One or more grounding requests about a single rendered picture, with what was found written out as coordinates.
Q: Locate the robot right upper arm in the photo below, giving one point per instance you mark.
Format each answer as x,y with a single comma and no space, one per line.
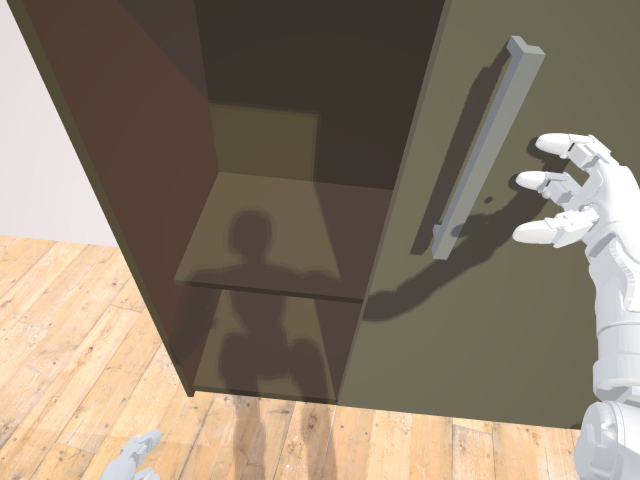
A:
608,447

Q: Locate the right robot hand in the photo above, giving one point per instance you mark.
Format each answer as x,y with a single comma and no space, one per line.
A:
611,193

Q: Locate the robot right forearm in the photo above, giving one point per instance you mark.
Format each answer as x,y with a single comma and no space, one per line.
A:
614,257

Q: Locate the handle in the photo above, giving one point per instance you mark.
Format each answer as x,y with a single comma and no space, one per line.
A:
523,67

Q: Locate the left robot hand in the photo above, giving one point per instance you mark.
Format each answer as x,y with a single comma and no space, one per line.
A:
132,454

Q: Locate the wardrobe door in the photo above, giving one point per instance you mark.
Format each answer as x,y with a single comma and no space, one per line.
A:
502,330

